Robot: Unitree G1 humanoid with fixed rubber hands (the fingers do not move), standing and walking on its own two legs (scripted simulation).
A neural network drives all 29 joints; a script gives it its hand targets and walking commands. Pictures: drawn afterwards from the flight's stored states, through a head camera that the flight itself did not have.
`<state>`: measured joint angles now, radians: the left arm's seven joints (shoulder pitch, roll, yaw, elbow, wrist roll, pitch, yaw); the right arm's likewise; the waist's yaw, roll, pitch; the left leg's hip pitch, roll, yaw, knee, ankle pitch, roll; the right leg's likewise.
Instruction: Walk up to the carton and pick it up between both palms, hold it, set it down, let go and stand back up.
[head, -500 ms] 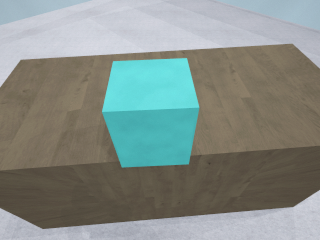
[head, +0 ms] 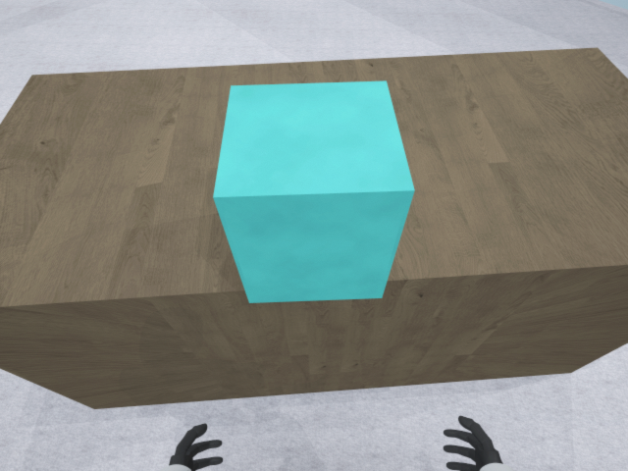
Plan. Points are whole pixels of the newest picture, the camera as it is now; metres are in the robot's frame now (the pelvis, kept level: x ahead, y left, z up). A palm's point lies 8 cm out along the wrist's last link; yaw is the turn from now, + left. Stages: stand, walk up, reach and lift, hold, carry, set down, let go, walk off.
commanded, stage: reach and lift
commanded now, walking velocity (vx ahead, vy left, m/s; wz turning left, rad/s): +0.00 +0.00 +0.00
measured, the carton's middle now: (312, 200) +0.47 +0.01 +0.05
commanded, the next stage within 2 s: none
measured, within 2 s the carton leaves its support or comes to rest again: neither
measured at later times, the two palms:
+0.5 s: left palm out of the picture +0.11 +0.20 -0.07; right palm out of the picture +0.10 -0.20 -0.07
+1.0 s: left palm (157, 435) +0.18 +0.20 -0.02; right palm (501, 446) +0.16 -0.19 -0.03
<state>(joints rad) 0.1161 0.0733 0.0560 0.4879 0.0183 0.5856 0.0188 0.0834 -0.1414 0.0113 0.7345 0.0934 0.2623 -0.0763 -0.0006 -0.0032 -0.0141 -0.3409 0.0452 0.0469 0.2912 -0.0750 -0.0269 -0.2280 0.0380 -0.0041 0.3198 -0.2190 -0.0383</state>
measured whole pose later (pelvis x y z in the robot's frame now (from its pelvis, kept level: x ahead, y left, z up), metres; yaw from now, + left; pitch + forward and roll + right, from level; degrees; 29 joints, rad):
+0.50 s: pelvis -0.03 +0.01 +0.00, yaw -1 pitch +1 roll +0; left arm 0.28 0.10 -0.03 0.20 -0.03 0.57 0.06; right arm 0.32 -0.15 0.02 0.36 0.14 0.32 -0.04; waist 0.02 -0.03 -0.03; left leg -0.22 0.04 0.07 0.21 -0.01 -0.01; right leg -0.13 0.03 0.02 0.27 -0.16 -0.02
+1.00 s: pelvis -0.01 +0.03 +0.00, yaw -3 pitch +2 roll +0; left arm 0.27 0.11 -0.08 -0.02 -0.10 0.51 0.14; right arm 0.29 -0.22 -0.03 0.15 0.17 0.29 0.05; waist 0.03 -0.02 -0.02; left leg -0.23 0.01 0.11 0.26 -0.07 0.02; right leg -0.16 0.00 0.07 0.33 -0.21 0.01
